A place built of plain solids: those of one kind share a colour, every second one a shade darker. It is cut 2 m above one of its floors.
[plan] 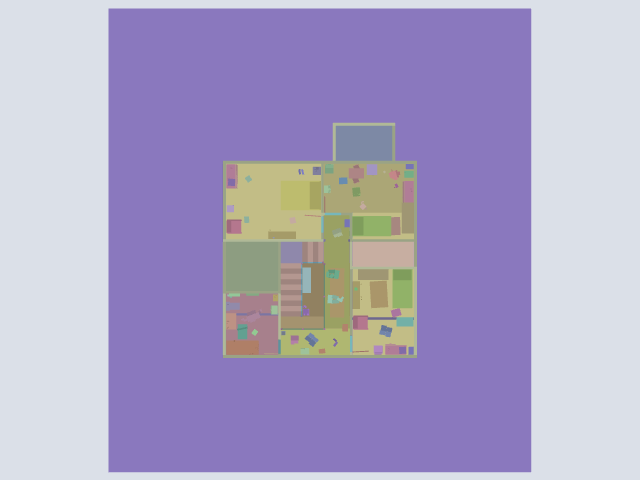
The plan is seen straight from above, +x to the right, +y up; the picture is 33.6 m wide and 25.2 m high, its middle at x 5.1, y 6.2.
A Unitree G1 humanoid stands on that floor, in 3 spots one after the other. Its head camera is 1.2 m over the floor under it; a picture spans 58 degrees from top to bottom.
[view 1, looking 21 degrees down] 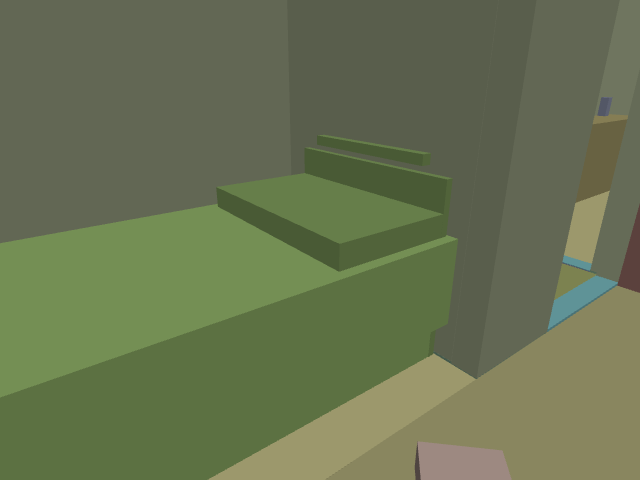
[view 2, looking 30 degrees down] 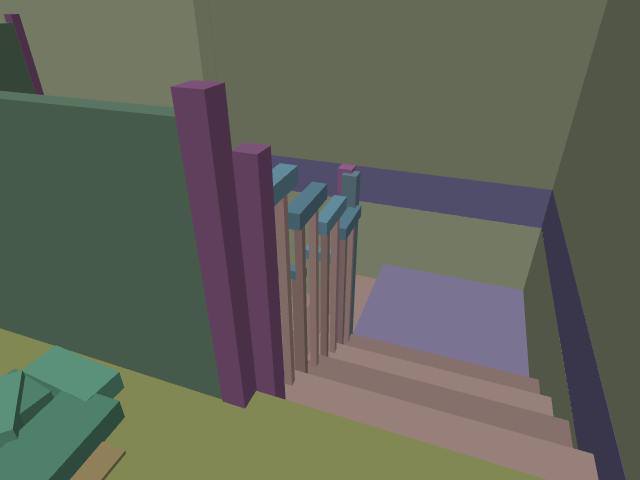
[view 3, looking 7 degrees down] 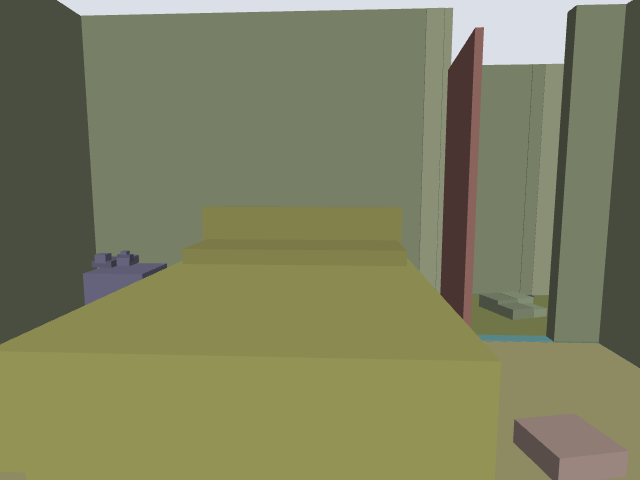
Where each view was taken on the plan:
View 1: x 8.22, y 8.43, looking -127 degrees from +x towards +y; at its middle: child_bed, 1.51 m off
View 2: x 6.19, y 5.54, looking -160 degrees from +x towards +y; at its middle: wall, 3.87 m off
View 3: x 1.82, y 8.22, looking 3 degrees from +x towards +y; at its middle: double_bed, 3.29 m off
